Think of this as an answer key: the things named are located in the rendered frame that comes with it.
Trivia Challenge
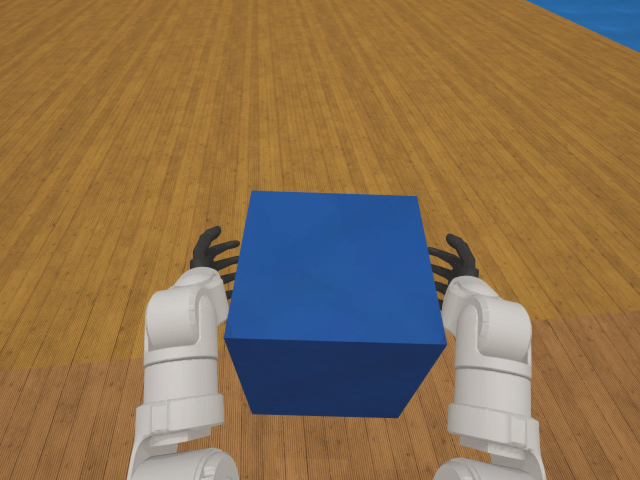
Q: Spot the robot left forearm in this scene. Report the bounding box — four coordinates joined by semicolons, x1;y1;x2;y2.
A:
127;267;229;480

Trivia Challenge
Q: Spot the robot right forearm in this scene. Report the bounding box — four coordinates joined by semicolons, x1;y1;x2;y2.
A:
441;276;547;480

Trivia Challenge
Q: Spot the right robot upper arm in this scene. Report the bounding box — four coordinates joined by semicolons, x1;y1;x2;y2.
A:
433;458;535;480

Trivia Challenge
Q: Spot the robot left hand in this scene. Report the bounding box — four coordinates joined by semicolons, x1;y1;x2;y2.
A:
190;226;240;300

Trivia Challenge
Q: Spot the robot right hand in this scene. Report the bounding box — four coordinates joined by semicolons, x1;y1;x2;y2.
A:
428;234;479;310

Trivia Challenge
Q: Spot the left robot upper arm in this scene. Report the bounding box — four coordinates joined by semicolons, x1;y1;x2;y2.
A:
131;448;239;480

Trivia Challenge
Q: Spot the carton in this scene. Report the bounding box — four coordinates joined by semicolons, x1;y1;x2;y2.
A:
224;191;447;418

